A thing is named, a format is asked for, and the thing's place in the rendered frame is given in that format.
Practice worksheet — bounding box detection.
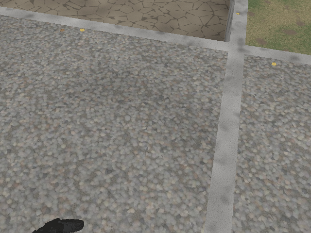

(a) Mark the robot left hand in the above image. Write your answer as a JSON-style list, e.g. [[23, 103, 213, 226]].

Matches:
[[32, 218, 84, 233]]

